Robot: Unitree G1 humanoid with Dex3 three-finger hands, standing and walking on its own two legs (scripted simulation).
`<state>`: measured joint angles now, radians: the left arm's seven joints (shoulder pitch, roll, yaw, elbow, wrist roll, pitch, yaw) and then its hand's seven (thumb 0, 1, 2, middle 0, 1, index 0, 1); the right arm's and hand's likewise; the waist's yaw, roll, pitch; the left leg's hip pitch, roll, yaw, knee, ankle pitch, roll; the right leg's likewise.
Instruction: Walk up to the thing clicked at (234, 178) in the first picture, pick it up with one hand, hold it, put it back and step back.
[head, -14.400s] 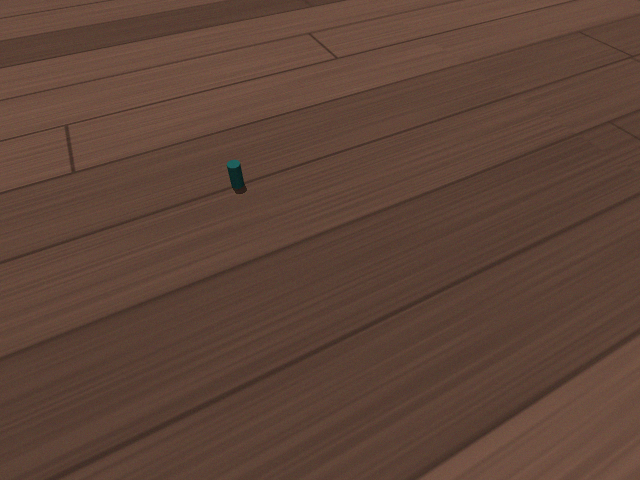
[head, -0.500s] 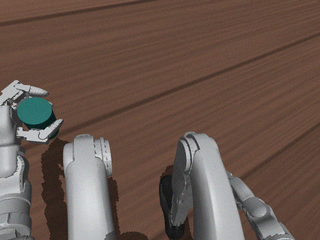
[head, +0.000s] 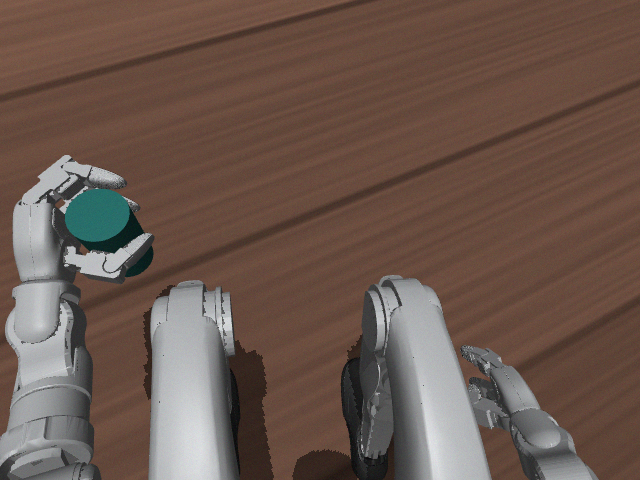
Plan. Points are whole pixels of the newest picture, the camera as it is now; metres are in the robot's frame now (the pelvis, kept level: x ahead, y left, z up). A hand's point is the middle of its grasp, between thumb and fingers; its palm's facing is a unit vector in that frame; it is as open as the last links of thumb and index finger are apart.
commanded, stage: settle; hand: left
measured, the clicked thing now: (115, 237) +0.38 +0.25 -0.07
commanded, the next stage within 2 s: lift in 0.52 s
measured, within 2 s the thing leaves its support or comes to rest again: neither
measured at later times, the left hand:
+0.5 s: hand (95, 216) +0.38 +0.25 -0.01, palm faces +0.15 -0.99 -0.06, open 9.1 cm
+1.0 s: hand (78, 210) +0.37 +0.24 +0.04, palm faces +0.12 -0.99 -0.05, open 9.1 cm
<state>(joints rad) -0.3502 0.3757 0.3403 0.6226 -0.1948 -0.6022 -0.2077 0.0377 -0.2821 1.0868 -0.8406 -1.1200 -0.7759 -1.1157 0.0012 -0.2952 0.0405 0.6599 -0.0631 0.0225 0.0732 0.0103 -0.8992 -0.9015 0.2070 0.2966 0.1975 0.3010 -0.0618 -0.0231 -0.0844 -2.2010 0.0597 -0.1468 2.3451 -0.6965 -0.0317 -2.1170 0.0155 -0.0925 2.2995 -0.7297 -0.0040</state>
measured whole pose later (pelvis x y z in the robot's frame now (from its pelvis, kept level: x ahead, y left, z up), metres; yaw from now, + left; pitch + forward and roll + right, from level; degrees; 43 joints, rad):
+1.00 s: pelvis +0.00 +0.00 +0.05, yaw +3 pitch +32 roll -4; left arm -0.35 0.33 0.34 0.61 -0.21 -0.53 -0.26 0.04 -0.31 1.12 -0.84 -1.13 -0.78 -1.13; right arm 0.08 -0.27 0.00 0.67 -0.02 -0.02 0.03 0.01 -0.91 -0.90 0.21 0.30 0.20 0.30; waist -0.05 0.00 -0.16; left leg -2.06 0.06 -0.09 2.16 -0.67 -0.02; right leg -1.99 0.00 -0.05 2.14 -0.71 0.00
